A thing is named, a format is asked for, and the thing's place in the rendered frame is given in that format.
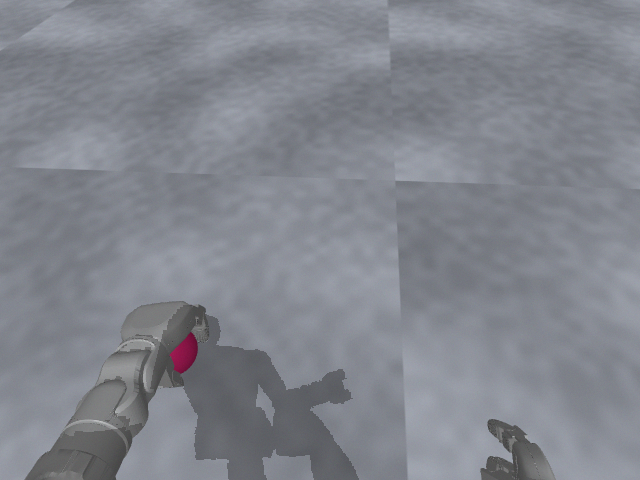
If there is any ball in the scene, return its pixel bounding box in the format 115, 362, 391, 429
170, 332, 198, 374

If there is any left robot arm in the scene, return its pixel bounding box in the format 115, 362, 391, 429
24, 336, 169, 480

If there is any left robot hand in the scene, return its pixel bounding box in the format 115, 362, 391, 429
121, 301, 209, 389

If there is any right robot hand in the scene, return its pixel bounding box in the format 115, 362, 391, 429
480, 419, 556, 480

